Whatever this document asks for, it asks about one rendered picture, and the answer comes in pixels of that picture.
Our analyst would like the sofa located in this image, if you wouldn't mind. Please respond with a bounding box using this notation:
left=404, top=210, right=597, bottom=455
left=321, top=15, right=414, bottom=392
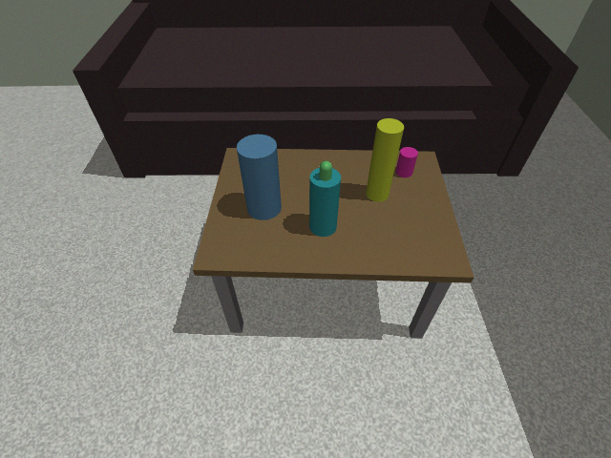
left=73, top=0, right=579, bottom=178

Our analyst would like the coffee table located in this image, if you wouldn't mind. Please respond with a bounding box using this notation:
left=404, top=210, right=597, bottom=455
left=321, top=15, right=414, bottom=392
left=193, top=148, right=474, bottom=339

